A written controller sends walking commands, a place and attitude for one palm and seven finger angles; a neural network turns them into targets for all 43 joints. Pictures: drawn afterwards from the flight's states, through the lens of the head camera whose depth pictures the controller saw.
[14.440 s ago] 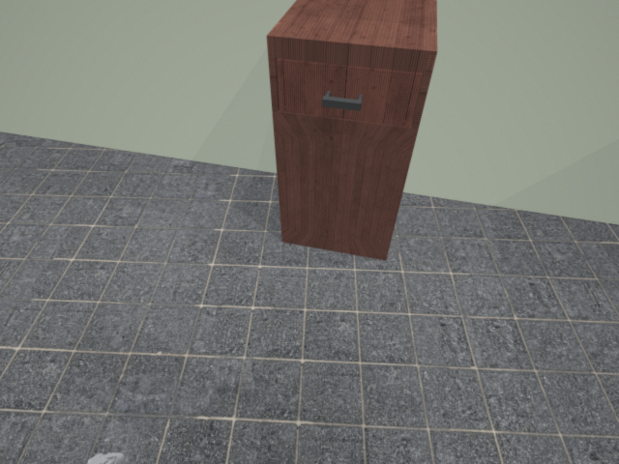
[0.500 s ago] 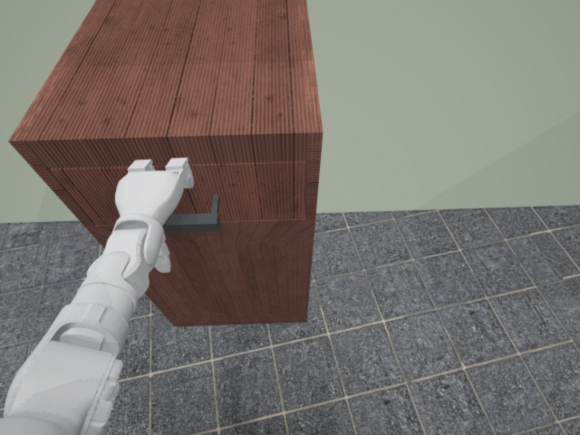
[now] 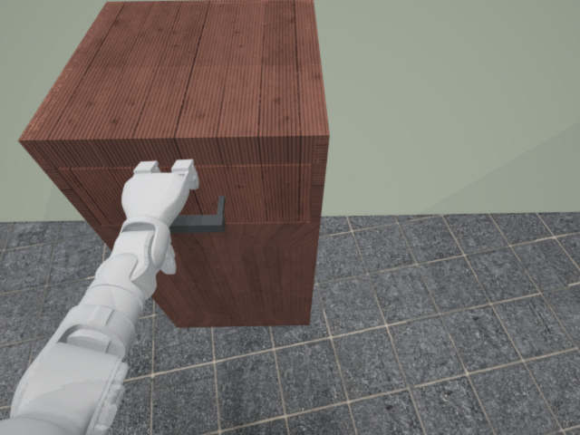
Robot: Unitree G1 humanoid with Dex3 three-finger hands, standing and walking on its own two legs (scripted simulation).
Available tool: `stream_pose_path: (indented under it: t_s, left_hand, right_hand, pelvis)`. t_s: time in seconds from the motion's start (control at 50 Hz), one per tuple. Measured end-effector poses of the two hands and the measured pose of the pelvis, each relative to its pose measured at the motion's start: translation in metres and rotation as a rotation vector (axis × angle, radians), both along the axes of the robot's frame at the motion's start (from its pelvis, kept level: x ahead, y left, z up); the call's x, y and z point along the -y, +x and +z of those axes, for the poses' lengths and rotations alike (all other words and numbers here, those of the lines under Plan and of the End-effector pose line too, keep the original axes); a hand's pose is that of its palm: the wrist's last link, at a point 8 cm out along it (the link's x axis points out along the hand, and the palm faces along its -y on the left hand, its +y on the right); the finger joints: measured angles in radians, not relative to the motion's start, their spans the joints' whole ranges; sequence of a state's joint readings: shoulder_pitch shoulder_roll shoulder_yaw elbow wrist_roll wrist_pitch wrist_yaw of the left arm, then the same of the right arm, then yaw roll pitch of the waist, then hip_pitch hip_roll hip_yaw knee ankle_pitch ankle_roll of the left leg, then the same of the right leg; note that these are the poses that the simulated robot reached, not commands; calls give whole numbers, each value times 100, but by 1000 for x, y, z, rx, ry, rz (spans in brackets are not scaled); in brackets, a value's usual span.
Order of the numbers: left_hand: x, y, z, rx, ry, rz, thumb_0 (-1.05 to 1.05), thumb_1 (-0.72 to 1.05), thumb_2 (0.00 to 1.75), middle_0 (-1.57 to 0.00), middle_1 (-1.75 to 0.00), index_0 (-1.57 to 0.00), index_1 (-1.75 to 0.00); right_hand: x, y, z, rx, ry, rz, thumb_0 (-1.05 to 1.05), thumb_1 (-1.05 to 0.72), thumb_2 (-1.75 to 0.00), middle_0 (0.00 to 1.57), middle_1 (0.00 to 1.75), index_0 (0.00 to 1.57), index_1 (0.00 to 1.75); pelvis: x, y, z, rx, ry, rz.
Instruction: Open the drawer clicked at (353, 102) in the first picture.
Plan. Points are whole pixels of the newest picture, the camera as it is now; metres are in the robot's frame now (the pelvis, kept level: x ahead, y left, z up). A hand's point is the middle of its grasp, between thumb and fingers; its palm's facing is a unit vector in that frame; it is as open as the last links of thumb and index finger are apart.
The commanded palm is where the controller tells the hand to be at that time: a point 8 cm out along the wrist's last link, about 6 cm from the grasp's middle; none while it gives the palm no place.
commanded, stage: lower the fingers behind the handle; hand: left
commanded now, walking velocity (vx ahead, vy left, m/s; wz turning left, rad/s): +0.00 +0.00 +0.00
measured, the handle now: (193, 213) +0.48 +0.17 -0.03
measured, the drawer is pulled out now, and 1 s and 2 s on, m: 0.00 0.00 0.00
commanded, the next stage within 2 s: lift the fingers back up to retry in 1.50 s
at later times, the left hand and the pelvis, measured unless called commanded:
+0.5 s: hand (175, 229) +0.43 +0.19 -0.01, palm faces -0.06 -0.02 -1.00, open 13.8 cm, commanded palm +0.41 +0.19 +0.04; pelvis +0.00 +0.00 -0.01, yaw +0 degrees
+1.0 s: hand (175, 231) +0.43 +0.19 -0.02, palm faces -0.01 +0.02 -1.00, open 13.8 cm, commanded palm +0.41 +0.19 +0.01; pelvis -0.02 +0.00 -0.03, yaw +0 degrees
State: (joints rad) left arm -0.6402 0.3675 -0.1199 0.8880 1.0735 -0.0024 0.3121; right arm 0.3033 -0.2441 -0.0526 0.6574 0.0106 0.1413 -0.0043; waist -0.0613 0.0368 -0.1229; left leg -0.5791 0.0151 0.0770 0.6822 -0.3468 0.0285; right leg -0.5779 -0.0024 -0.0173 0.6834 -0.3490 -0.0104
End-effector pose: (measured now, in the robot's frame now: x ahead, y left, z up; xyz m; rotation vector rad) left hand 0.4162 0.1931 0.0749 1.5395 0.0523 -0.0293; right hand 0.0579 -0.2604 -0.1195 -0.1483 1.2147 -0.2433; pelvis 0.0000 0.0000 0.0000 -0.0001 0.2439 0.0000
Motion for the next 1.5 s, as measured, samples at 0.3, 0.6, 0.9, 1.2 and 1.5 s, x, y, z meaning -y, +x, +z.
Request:
stream_pose_path:
  t_s: [0.3, 0.6, 0.9, 1.2, 1.5]
  left_hand:
    - [9, 0, -22, 19, -7, -28, -1, -49, 30, -32, -121, -32, -120]
    - [-1, -4, -35, -15, 7, 10, 0, -49, 30, -31, -121, -32, -120]
    - [1, -6, -43, 55, 35, 9, -1, -49, 30, -29, -128, -32, -120]
    - [2, -3, -44, 47, 50, 17, 0, -49, 30, -26, -134, -32, -120]
    - [2, -4, -45, 47, 57, 21, 0, -49, 30, -24, -134, -32, -120]
  right_hand:
    - [4, -13, -9, -47, -9, -11, 0, -91, -90, 20, 30, 20, 30]
    - [5, -26, -12, -56, -25, -27, 0, -91, -90, 20, 30, 20, 30]
    - [1, -32, -24, -65, -25, -5, 0, -91, -90, 20, 30, 20, 30]
    - [-6, -57, -35, -80, -33, -2, 0, -91, -90, 20, 30, 20, 30]
    - [-5, -79, -38, -99, -45, -15, 0, -91, -90, 20, 30, 20, 30]
  pelvis:
    - [0, -1, -8, -41, -2, -1]
    - [2, -7, -12, -56, -3, -1]
    - [-3, -18, -25, -88, -12, 9]
    - [-6, -34, -38, -108, -15, 9]
    - [-8, -45, -43, -112, -17, 10]
